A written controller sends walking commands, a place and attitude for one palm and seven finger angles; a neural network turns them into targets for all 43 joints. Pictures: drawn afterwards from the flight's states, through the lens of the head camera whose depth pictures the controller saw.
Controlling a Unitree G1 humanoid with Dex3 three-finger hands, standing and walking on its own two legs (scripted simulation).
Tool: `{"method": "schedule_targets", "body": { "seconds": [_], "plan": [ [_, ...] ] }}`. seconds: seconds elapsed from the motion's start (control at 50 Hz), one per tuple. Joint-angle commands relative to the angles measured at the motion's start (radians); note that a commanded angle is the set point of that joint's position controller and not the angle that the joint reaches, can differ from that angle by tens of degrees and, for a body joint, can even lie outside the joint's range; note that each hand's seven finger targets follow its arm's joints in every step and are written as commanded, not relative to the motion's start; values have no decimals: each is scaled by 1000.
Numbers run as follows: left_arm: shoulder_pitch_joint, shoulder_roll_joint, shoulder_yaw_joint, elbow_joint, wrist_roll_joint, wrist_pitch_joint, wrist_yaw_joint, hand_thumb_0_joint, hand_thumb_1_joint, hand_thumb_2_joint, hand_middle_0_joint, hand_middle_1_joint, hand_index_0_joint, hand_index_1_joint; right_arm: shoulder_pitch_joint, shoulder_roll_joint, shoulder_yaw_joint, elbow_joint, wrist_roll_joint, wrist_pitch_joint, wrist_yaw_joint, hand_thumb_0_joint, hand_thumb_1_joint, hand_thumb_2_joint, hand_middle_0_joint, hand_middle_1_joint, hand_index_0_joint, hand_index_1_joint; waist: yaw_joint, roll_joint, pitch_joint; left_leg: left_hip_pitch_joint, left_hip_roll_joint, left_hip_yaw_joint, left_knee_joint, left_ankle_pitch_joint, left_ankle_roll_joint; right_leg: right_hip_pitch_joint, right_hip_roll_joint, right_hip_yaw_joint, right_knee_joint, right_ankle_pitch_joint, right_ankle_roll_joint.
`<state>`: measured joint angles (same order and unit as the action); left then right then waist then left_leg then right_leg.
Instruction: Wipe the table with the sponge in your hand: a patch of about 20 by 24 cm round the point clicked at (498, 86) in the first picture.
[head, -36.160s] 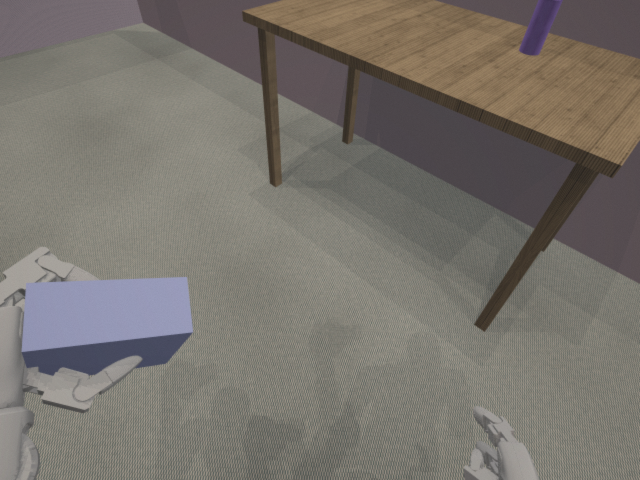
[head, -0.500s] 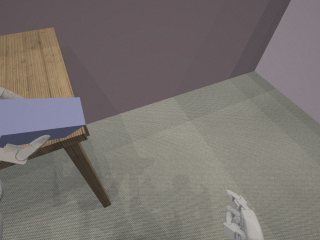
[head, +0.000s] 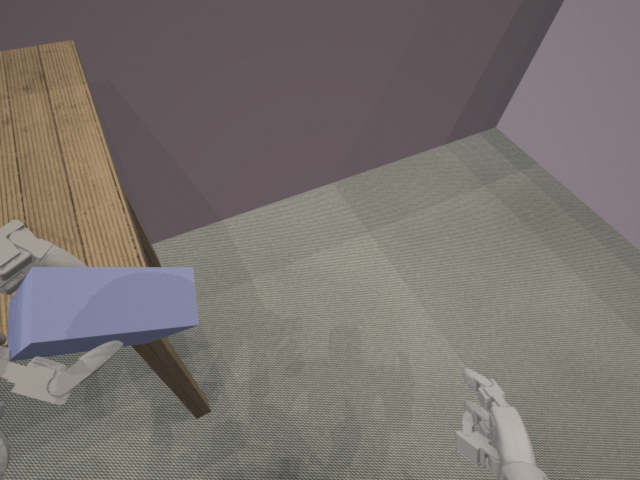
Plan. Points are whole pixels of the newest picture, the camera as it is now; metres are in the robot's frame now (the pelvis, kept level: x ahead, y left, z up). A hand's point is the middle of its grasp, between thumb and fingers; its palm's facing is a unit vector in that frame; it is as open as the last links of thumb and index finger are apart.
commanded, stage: come to a stop and stand still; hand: left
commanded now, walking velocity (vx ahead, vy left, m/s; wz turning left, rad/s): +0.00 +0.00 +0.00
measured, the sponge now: (126, 311) +0.25 +0.21 +0.12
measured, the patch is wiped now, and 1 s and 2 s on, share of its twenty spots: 1.00 1.00 1.00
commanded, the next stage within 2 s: step back with the hand held close in 0.22 s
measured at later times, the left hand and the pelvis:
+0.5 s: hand (35, 350) +0.19 +0.25 +0.16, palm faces +0.40 -0.84 -0.37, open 9.6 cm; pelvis -0.03 +0.00 +0.00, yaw +1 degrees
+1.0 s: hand out of the picture +0.11 +0.23 +0.16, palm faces +0.42 -0.80 -0.43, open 9.6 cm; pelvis -0.10 -0.02 +0.00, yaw +2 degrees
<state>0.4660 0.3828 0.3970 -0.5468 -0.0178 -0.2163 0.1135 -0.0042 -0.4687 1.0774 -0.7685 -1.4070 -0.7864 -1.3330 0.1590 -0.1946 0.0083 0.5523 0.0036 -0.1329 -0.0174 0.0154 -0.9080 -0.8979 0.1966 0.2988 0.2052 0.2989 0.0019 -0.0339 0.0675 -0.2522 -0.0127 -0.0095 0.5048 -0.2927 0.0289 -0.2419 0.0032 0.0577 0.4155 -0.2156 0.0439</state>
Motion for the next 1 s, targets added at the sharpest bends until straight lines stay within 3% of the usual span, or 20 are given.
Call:
{"method": "schedule_targets", "body": {
  "seconds": [0.0, 0.02, 0.06, 0.12, 0.3, 0.4, 0.42, 0.48, 0.62, 0.7, 0.72, 0.78, 0.82, 0.84, 0.92, 0.98],
  "plan": [
    [-67, 134, 95, -207, -14, -53, 23, 0, 100, 1300, -1200, -1600, -1200, -1600, -19, -126, -41, -147, -3, -32, -20, 0, -900, -900, 200, 300, 200, 300, 3, 110, -249, 76, 67, 8, -64, 439, -47, 145, -18, -44, 16, 379, -15],
    [-83, 152, 106, -223, -14, -50, 24, 0, 100, 1300, -1200, -1600, -1200, -1600, -24, -126, -39, -148, -6, -31, -23, 0, -900, -900, 200, 300, 200, 300, 5, 134, -248, 81, 66, 10, -67, 440, -49, 142, -19, -43, 15, 381, -16],
    [-88, 120, 73, -212, -14, -43, 23, 0, 100, 1300, -1200, -1600, -1200, -1600, -23, -119, -33, -155, -5, -28, -25, 0, -900, -900, 200, 300, 200, 300, 4, 110, -244, 72, 65, 7, -74, 414, -47, 151, -18, -43, 8, 371, -16],
    [-111, 127, 74, -198, -13, -34, 25, 0, 100, 1300, -1200, -1600, -1200, -1600, -21, -121, -32, -156, -8, -24, -30, 0, -900, -900, 200, 300, 200, 300, 6, 130, -216, 47, 61, 9, -103, 342, -49, 147, -12, -44, -7, 326, -14],
    [-124, 100, 41, -126, -10, -22, 25, 0, 100, 1300, -1200, -1600, -1200, -1600, -14, -115, -26, -158, -6, -15, -40, 0, -900, -900, 200, 300, 200, 300, 9, 100, -167, -41, 51, -4, -173, 116, -37, 167, -4, -43, -52, 190, -9],
    [-135, 112, 45, -165, -5, -28, 28, 0, 100, 1300, -1200, -1600, -1200, -1600, -16, -118, -25, -172, -3, -19, -47, 0, -900, -900, 200, 300, 200, 300, 15, 130, -164, -55, 35, -9, -188, 210, -47, 200, 16, -57, -62, 250, -2],
    [-131, 137, 69, -176, -4, -31, 30, 0, 100, 1300, -1200, -1600, -1200, -1600, -19, -122, -28, -175, -5, -19, -49, 0, -900, -900, 200, 300, 200, 300, 19, 146, -175, -52, 35, -9, -187, 244, -51, 210, 20, -60, -57, 273, 0],
    [-80, 117, 62, -174, -8, -38, 28, 0, 100, 1300, -1200, -1600, -1200, -1600, -8, -120, -32, -179, -3, -15, -45, 0, -900, -900, 200, 300, 200, 300, 21, 117, -204, -51, 38, -8, -169, 303, -52, 232, 21, -66, -47, 320, 2],
    [-42, 135, 91, -157, -8, -50, 26, 0, 100, 1300, -1200, -1600, -1200, -1600, 4, -131, -48, -176, -2, -6, -45, 0, -900, -900, 200, 300, 200, 300, 21, 92, -206, -101, 38, 3, -168, 181, -44, 218, 21, -54, -51, 282, 9],
    [-58, 112, 66, -155, -4, -56, 24, 0, 100, 1300, -1200, -1600, -1200, -1600, 10, -129, -51, -176, 2, -7, -43, 0, -900, -900, 200, 300, 200, 300, 17, 80, -184, -129, 30, 6, -170, 71, -37, 184, 18, -42, -70, 209, 9],
    [-77, 130, 79, -171, 0, -58, 25, 0, 100, 1300, -1200, -1600, -1200, -1600, 7, -135, -53, -174, 0, -7, -46, 0, -900, -900, 200, 300, 200, 300, 16, 103, -184, -135, 27, 5, -177, 45, -37, 180, 22, -42, -74, 188, 10],
    [-89, 115, 63, -161, 6, -65, 26, 0, 100, 1300, -1200, -1600, -1200, -1600, 13, -132, -54, -179, 5, -9, -44, 0, -900, -900, 200, 300, 200, 300, 14, 90, -159, -179, 26, 4, -185, -57, -30, 169, 23, -35, -83, 106, 12],
    [-101, 139, 83, -157, 10, -68, 28, 0, 100, 1300, -1200, -1600, -1200, -1600, 14, -137, -57, -178, 4, -11, -45, 0, -900, -900, 200, 300, 200, 300, 14, 91, -145, -195, 23, 2, -187, -125, -28, 143, 23, -26, -107, 24, 13],
    [-95, 117, 67, -147, 12, -71, 26, 0, 100, 1300, -1200, -1600, -1200, -1600, 19, -131, -55, -178, 5, -11, -43, 0, -900, -900, 200, 300, 200, 300, 13, 76, -143, -206, 23, -7, -187, -139, -24, 143, 22, -28, -108, -5, 11],
    [-98, 138, 88, -136, 17, -78, 26, 0, 100, 1300, -1200, -1600, -1200, -1600, 24, -141, -64, -179, 6, -13, -41, 0, -900, -900, 200, 300, 200, 300, 12, 78, -130, -218, 19, -1, -174, -184, -24, 106, 23, -14, -133, -98, 11],
    [-105, 115, 64, -133, 20, -81, 25, 0, 100, 1300, -1200, -1600, -1200, -1600, 32, -136, -60, -180, 8, -12, -35, 0, -900, -900, 200, 300, 200, 300, 9, 79, -115, -235, 18, -1, -161, -207, -25, 84, 18, -14, -133, -147, 9]
  ]
}}
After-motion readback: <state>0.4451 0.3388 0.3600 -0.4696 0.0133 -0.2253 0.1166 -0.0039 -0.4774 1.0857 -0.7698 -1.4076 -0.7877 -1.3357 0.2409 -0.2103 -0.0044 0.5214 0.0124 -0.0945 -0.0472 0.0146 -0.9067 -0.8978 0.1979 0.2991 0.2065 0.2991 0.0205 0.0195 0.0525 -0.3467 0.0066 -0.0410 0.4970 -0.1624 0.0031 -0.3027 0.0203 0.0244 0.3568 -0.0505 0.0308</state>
